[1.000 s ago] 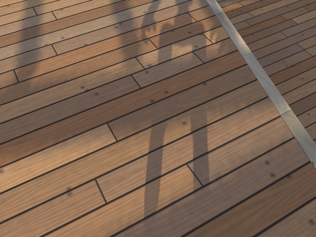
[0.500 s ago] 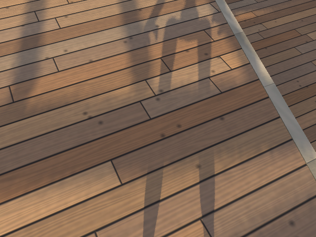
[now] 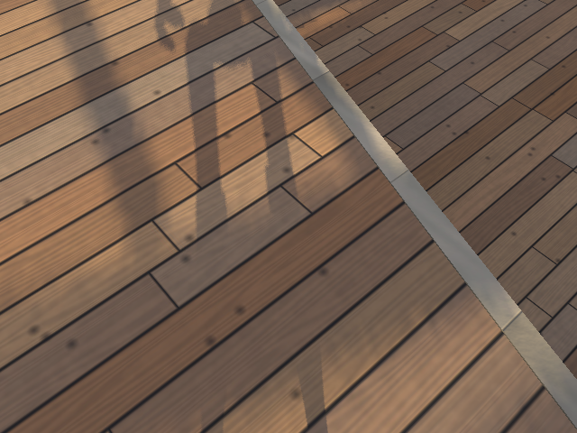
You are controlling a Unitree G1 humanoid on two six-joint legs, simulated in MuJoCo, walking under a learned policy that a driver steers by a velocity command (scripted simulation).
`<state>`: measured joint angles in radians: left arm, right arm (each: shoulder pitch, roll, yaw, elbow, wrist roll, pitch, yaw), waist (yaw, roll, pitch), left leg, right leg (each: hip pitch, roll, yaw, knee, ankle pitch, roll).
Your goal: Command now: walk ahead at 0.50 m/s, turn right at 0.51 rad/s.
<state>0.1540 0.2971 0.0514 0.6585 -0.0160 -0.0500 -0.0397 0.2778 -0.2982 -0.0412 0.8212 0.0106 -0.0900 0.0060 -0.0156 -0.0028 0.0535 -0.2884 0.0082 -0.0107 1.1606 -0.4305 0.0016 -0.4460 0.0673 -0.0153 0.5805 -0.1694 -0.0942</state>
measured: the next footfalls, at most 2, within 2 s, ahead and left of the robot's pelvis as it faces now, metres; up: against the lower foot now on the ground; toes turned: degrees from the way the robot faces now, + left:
left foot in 0.36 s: +0.41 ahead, +0.11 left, +0.00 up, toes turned -16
right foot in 0.76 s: +0.36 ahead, -0.12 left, +0.00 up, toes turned -1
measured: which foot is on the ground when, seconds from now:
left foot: up 0.00-0.34, down 0.36-0.78, up 0.80-1.00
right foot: down 0.00-0.38, up 0.40-0.74, down 0.76-1.00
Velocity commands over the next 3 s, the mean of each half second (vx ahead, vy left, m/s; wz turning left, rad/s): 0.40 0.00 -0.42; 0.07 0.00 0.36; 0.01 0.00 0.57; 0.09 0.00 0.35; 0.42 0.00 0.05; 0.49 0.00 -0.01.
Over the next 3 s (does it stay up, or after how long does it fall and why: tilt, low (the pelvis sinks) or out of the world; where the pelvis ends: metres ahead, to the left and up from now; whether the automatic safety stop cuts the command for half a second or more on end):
stays up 0.77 0.29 0.00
